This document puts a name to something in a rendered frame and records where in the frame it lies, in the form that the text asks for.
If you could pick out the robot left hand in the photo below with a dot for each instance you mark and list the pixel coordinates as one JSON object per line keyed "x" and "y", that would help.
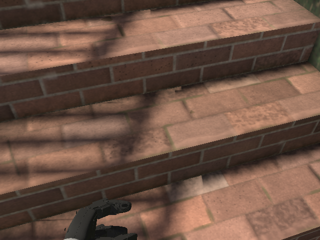
{"x": 83, "y": 225}

